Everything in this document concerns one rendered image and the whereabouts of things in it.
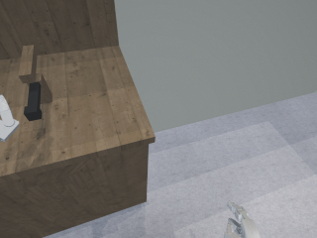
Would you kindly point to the counter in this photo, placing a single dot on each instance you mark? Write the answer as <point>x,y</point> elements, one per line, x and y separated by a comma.
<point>88,156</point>

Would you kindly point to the tap lever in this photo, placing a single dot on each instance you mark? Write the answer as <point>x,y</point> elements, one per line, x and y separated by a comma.
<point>33,109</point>

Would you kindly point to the robot left hand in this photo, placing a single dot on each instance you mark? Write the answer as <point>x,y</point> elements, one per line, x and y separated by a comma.
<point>8,125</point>

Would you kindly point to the robot right hand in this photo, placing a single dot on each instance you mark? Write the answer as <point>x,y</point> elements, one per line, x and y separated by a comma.
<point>247,227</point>

